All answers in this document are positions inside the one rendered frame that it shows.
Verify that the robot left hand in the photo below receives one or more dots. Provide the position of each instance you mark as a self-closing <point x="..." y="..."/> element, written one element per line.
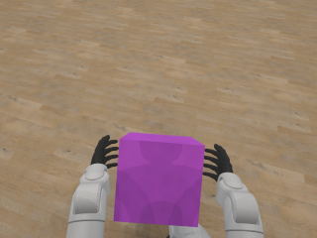
<point x="101" y="151"/>

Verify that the right robot forearm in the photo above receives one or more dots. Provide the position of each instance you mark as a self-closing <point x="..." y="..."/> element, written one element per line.
<point x="242" y="218"/>

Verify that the robot right thigh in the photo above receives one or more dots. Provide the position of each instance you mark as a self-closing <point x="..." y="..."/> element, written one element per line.
<point x="187" y="232"/>

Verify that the left robot forearm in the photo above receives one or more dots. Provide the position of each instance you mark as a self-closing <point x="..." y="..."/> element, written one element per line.
<point x="88" y="208"/>

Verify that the carton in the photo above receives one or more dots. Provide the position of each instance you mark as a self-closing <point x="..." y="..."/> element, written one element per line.
<point x="159" y="179"/>

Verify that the robot right hand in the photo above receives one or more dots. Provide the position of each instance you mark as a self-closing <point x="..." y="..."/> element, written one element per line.
<point x="222" y="161"/>

